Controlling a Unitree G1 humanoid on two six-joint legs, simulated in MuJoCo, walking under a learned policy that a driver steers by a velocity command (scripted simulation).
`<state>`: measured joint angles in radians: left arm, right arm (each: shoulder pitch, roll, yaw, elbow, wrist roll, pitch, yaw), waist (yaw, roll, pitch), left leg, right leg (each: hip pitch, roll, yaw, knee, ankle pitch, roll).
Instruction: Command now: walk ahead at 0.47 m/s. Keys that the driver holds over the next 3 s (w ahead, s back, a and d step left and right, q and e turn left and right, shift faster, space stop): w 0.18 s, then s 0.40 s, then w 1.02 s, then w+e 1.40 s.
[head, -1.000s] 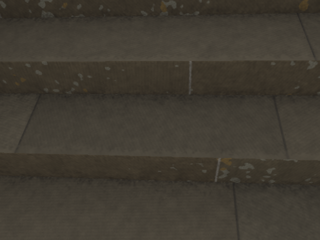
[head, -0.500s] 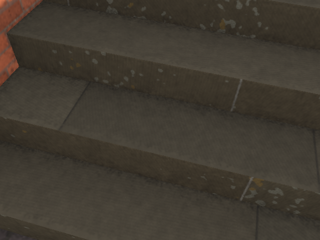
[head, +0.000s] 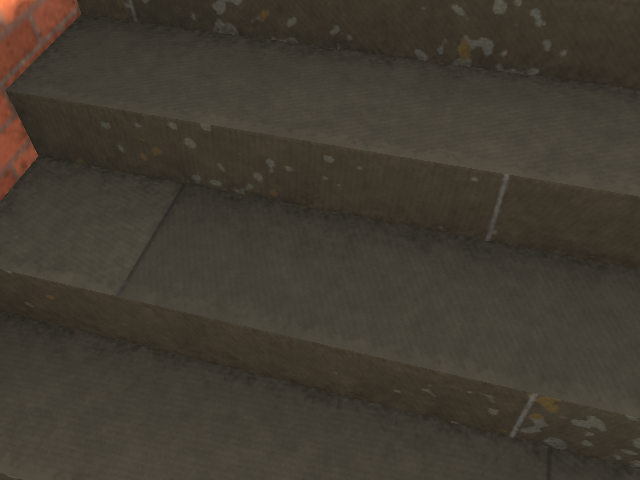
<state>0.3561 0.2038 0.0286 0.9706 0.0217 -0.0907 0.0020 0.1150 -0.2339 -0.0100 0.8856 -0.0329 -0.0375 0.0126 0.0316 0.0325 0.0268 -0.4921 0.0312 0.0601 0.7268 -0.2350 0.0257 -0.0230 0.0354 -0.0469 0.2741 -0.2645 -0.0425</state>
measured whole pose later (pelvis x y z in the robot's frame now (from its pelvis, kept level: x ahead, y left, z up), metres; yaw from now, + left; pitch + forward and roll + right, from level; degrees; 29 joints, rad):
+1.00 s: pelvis +0.21 -0.03 +0.10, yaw -2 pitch -1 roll +0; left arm 0.20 0.16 0.04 0.87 0.08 -0.04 0.02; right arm 0.23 -0.22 -0.06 0.76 -0.07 0.07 -0.03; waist -0.08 0.02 0.02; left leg -0.82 -0.10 0.00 1.73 -0.18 0.00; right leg -0.42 -0.11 -0.22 0.97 -0.86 -0.03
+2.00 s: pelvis +0.38 +0.14 +0.13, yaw -10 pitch +1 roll -3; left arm 0.46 0.24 0.08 0.72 0.03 0.02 0.01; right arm 0.07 -0.18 0.01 0.54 -0.07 -0.04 0.01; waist 0.10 0.07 -0.08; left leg -0.62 0.02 -0.03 1.60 -0.37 0.01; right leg -0.34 0.17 -0.06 0.74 -0.44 -0.17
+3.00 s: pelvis +0.91 +0.00 +0.41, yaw -44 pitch +3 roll -3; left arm 0.03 0.18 0.04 0.64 0.02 0.03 -0.01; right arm 0.39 -0.16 -0.05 0.83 0.00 -0.13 0.03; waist -0.03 -0.03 0.06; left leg -0.35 0.09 -0.02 1.51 -0.10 0.04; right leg -0.81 0.16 -0.17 1.16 -0.41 -0.18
